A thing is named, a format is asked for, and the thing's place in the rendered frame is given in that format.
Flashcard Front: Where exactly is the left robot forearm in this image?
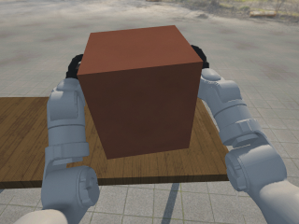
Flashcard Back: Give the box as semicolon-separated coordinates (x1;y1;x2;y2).
40;77;90;206

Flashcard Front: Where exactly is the table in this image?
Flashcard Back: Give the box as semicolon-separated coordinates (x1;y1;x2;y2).
0;96;230;189

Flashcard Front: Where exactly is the robot left upper arm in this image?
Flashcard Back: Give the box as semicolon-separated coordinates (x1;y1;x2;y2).
13;165;100;224

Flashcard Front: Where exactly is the robot left hand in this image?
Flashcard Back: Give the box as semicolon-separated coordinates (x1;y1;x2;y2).
65;54;83;80

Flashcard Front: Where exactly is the robot right hand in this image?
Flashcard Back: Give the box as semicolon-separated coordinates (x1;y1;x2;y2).
191;45;209;69

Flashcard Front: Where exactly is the carton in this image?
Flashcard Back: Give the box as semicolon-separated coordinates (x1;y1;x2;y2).
77;25;203;160

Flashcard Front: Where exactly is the robot right upper arm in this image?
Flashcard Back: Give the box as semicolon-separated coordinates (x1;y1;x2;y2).
224;142;299;224

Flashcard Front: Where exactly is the right robot forearm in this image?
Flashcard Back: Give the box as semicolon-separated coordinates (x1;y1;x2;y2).
197;68;287;178

